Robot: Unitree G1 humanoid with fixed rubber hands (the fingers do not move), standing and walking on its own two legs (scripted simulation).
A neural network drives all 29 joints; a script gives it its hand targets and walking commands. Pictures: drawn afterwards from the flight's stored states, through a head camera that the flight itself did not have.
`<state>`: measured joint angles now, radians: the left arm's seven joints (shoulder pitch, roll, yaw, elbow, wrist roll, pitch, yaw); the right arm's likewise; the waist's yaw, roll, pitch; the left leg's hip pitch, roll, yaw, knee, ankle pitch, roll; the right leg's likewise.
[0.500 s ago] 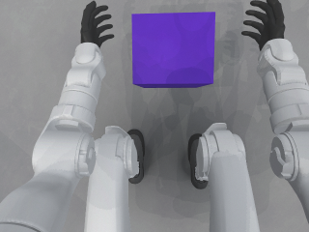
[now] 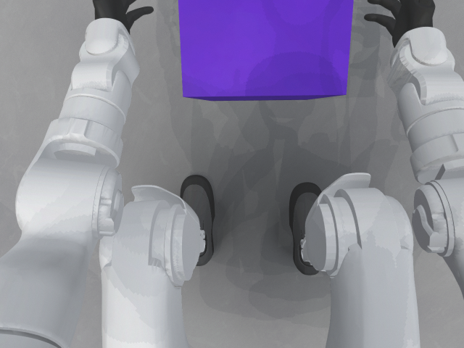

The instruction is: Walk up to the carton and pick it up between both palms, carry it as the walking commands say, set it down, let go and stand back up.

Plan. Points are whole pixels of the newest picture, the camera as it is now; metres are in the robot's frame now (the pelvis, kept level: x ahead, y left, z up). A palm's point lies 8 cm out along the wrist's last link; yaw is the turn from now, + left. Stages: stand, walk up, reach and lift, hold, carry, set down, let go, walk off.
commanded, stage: reach and lift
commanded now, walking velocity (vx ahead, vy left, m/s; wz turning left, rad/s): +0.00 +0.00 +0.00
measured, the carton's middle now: (260, 44) +0.50 -0.03 -0.24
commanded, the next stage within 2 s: none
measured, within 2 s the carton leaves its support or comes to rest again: leaves its support in 1.42 s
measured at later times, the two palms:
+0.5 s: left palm (135, 18) +0.53 +0.14 -0.16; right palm (395, 20) +0.51 -0.19 -0.17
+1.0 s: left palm (153, 16) +0.54 +0.11 -0.17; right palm (378, 19) +0.51 -0.17 -0.17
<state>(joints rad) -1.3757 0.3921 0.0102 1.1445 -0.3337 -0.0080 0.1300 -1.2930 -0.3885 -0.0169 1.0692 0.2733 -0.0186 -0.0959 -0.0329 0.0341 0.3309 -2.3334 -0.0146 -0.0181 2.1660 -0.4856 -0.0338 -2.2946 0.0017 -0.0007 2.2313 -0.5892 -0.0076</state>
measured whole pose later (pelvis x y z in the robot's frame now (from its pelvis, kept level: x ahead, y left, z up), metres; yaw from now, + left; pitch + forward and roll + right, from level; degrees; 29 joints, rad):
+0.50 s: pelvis +0.00 +0.00 +0.01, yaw +0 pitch +39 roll +1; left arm -1.41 0.30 0.03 1.20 -0.28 -0.03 0.16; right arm -1.34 -0.32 -0.03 1.13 0.24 -0.03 -0.10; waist -0.03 0.02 0.29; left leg -2.32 -0.01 -0.01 2.12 -0.48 -0.02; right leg -2.29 0.01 0.01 2.18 -0.57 0.00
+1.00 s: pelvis +0.00 +0.00 +0.02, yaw -1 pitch +40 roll +1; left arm -1.45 0.25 0.03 1.24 -0.26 -0.07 0.20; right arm -1.38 -0.27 0.01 1.16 0.25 -0.06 -0.14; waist -0.03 0.02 0.29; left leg -2.33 0.00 -0.01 2.10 -0.48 -0.02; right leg -2.29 0.02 0.01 2.16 -0.56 0.01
